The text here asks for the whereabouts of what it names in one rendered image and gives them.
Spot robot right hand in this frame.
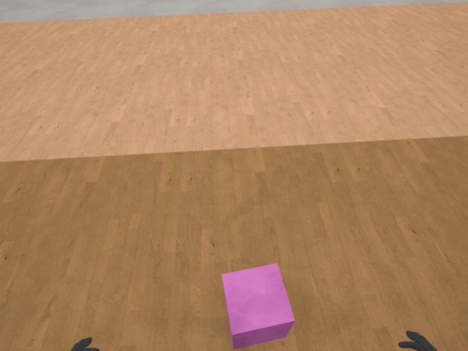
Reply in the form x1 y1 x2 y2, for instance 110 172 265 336
398 331 437 351

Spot carton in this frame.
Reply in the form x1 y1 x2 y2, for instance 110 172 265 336
222 263 295 350

